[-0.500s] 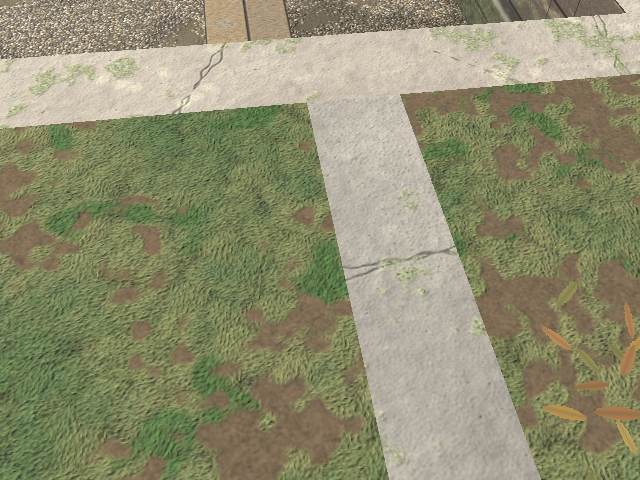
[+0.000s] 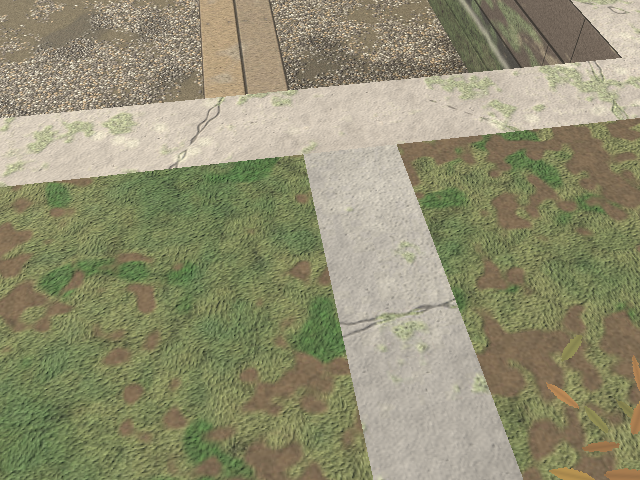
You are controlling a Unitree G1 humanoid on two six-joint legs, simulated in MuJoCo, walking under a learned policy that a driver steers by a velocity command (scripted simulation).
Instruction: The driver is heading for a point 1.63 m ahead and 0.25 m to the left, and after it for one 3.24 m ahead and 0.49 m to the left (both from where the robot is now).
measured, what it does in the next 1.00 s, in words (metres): stands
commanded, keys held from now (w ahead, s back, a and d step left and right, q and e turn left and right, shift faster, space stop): no key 1.00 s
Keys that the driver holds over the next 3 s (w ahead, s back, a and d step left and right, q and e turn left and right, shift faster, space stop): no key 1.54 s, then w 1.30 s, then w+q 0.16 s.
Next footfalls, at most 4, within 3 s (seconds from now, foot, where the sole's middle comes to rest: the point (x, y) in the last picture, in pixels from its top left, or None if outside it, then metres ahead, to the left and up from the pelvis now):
2.26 left None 0.44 0.09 -0.77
2.80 right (406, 387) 0.72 -0.16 -0.77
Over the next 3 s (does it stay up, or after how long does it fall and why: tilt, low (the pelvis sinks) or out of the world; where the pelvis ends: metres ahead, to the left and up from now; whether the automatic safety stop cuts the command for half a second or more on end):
stays up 0.65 -0.08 0.01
